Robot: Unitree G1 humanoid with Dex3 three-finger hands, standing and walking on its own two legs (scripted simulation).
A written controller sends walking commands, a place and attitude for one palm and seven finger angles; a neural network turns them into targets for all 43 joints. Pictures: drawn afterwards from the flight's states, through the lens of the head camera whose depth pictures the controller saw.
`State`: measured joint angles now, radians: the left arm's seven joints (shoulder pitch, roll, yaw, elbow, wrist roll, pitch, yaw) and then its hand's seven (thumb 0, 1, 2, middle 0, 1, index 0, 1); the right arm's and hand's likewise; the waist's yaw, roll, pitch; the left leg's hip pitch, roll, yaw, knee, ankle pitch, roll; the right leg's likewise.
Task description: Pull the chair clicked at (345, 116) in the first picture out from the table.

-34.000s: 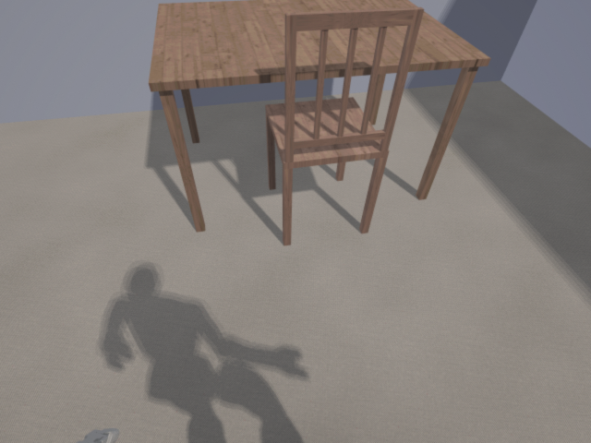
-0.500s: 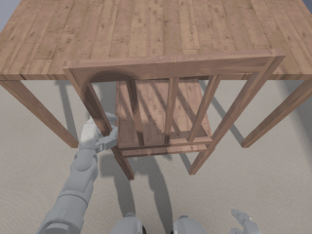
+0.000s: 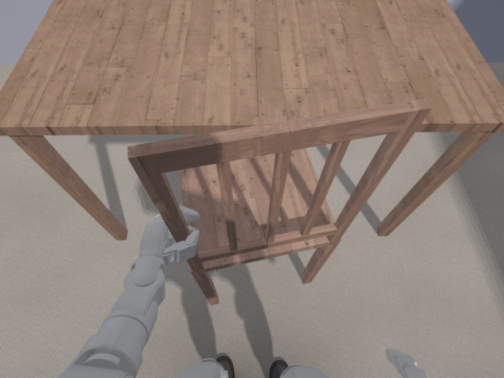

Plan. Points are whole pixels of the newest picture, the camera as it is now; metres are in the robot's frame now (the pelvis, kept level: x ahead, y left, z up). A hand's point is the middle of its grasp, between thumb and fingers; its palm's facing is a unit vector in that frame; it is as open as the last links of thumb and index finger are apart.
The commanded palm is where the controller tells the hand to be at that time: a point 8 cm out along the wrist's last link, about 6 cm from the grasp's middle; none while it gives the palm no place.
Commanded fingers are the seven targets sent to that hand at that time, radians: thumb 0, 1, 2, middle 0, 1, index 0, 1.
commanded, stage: step backward, pulling the chair out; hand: left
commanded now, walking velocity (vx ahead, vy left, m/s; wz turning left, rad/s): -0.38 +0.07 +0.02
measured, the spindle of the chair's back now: (274, 205) +0.40 -0.04 -0.04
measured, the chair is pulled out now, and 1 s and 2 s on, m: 0.07 0.14 0.27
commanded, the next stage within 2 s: none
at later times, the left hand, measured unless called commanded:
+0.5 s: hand (186, 266) +0.30 +0.12 -0.07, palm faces -0.06 -0.99 -0.14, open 5.6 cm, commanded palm +0.28 +0.17 -0.07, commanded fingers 0.00 0.90 0.90 -0.50 -1.45 -0.50 -1.45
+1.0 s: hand (193, 292) +0.25 +0.10 -0.07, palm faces -0.03 -0.99 -0.15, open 5.6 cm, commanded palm +0.23 +0.15 -0.07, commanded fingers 0.00 0.90 0.90 -0.50 -1.45 -0.50 -1.45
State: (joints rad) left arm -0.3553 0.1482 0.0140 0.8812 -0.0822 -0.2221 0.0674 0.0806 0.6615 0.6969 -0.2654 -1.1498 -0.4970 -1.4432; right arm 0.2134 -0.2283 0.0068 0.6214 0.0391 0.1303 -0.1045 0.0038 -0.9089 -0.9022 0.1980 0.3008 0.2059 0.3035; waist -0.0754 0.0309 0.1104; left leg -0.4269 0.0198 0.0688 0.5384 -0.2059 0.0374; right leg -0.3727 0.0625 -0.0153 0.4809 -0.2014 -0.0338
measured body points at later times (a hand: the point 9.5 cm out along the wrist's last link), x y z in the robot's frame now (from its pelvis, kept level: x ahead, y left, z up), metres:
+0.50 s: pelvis -0.04 +0.01 +0.00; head +0.03 +0.01 +0.44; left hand +0.30 +0.17 -0.06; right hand +0.06 -0.24 -0.13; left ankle +0.04 +0.09 -0.73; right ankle -0.02 -0.13 -0.73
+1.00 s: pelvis -0.10 +0.00 -0.01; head +0.00 -0.01 +0.43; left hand +0.25 +0.15 -0.06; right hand +0.01 -0.30 -0.12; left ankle -0.13 +0.16 -0.73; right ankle -0.03 -0.14 -0.73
